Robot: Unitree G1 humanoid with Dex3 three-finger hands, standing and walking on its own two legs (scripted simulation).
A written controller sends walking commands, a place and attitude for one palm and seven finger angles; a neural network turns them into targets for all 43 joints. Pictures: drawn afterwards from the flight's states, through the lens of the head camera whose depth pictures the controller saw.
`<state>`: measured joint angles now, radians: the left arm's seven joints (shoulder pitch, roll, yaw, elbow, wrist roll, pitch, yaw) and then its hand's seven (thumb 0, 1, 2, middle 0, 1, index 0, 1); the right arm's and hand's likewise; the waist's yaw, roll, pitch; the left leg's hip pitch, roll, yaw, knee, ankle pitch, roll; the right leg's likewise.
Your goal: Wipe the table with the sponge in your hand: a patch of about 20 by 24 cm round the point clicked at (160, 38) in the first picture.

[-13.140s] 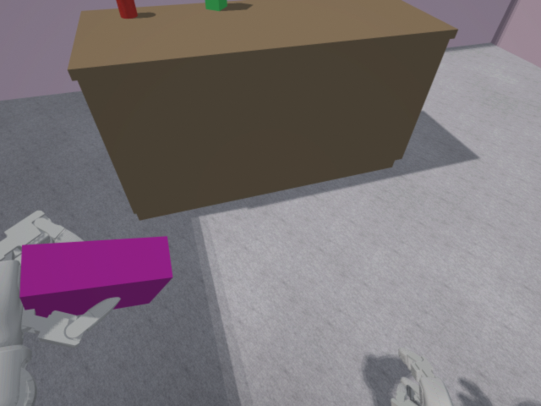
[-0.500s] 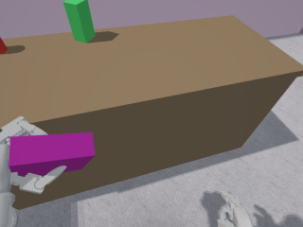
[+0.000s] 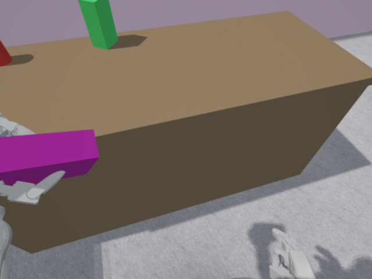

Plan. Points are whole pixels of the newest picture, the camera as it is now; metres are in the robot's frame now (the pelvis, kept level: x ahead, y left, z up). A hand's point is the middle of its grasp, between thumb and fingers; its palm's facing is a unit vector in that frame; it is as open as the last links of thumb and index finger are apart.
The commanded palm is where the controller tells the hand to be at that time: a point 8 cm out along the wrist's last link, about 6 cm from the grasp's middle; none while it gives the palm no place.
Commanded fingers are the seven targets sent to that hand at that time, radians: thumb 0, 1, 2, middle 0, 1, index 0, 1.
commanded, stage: look again from close up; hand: left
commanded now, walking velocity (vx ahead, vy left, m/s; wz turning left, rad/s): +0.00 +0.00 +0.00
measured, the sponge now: (62, 158) +0.27 +0.24 +0.16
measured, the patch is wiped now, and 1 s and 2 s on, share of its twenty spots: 0.00 0.00 0.00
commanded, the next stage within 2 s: shuffle to correct the standing spot in 0.06 s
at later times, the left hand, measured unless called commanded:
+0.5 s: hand (38, 168) +0.25 +0.27 +0.15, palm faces +0.35 -0.88 -0.33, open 9.1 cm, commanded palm +0.19 +0.31 +0.18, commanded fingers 0.00 0.10 1.30 -1.20 -1.60 -1.20 -1.60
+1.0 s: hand (14, 128) +0.33 +0.36 +0.16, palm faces +0.30 -0.85 -0.43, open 9.1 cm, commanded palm +0.27 +0.41 +0.18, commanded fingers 0.00 0.10 1.30 -1.20 -1.60 -1.20 -1.60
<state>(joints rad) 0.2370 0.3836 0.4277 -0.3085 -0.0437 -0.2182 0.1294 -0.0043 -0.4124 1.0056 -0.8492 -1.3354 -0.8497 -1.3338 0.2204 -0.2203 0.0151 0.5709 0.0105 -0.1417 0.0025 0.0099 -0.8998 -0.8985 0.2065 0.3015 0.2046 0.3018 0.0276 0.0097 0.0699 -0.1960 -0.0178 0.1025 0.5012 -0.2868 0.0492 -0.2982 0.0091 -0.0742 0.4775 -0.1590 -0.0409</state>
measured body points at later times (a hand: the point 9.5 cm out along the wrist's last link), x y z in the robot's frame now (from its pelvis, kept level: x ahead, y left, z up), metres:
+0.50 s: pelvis +0.02 +0.04 -0.01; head +0.02 +0.06 +0.44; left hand +0.22 +0.32 +0.17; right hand +0.20 -0.20 -0.06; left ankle -0.01 +0.08 -0.74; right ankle +0.06 -0.09 -0.74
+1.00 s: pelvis +0.09 +0.14 -0.03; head +0.13 +0.16 +0.42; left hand +0.31 +0.40 +0.18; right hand +0.24 -0.12 -0.10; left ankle +0.15 +0.31 -0.74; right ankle +0.10 -0.02 -0.73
